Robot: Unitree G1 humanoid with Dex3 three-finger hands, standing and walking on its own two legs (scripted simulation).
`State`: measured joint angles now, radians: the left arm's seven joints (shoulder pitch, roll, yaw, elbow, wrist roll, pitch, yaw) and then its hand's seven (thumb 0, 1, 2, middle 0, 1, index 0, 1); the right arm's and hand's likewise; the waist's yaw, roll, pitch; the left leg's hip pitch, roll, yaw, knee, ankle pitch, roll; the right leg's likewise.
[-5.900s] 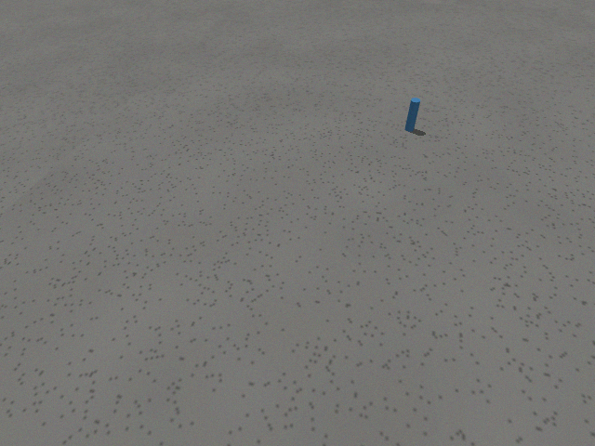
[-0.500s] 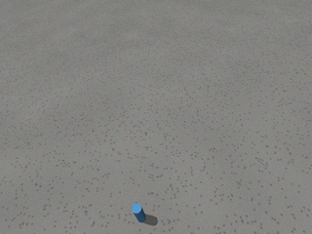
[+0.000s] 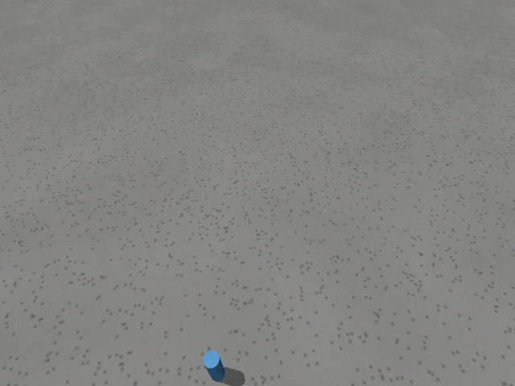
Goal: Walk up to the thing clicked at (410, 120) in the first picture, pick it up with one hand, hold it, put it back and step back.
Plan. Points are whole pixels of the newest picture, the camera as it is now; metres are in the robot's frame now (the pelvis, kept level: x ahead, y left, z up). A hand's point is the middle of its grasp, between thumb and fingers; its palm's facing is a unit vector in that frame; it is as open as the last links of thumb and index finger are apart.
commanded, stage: walk up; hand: left
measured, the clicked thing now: (214, 366) +0.32 +0.17 -0.68
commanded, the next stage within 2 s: stand in 1.04 s
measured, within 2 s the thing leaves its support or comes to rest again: neither
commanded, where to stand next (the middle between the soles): +0.05 -0.02 m, yaw +0 degrees
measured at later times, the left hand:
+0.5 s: hand out of the picture +0.08 +0.26 -0.15, palm faces +0.01 -0.94 -0.34, open 7.4 cm
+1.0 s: hand out of the picture +0.09 +0.25 -0.15, palm faces +0.00 -0.94 -0.34, open 7.4 cm
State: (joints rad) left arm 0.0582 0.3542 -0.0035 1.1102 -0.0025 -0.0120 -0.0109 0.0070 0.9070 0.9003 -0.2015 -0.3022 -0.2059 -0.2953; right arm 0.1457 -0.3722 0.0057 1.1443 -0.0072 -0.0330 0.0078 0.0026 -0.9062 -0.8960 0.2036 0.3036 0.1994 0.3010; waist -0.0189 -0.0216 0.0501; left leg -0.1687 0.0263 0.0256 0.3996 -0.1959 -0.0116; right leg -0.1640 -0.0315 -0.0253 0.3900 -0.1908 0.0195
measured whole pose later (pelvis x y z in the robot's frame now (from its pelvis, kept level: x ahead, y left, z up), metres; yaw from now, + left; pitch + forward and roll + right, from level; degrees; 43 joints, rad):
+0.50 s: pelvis +0.01 +0.00 +0.00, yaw +1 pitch -2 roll +0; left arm 0.08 0.34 0.00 1.18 0.01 -0.01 -0.01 0.01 0.91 0.90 -0.20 -0.30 -0.20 -0.30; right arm 0.06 -0.35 0.00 1.16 0.00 -0.02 0.01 0.00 -0.91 -0.90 0.20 0.30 0.20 0.30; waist 0.01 0.01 0.05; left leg -0.12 0.01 0.01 0.33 -0.18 -0.01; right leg -0.10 -0.04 -0.04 0.31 -0.17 0.03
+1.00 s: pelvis +0.01 +0.00 +0.00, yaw +1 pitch -2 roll +0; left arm 0.08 0.34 0.01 1.15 0.02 -0.01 -0.01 0.01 0.91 0.90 -0.20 -0.30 -0.21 -0.30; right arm 0.10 -0.35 0.00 1.15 -0.01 -0.01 0.01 0.00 -0.91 -0.90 0.20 0.30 0.20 0.30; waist -0.01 0.01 0.04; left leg -0.11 0.02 0.01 0.33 -0.18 -0.01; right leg -0.09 -0.04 -0.04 0.30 -0.17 0.03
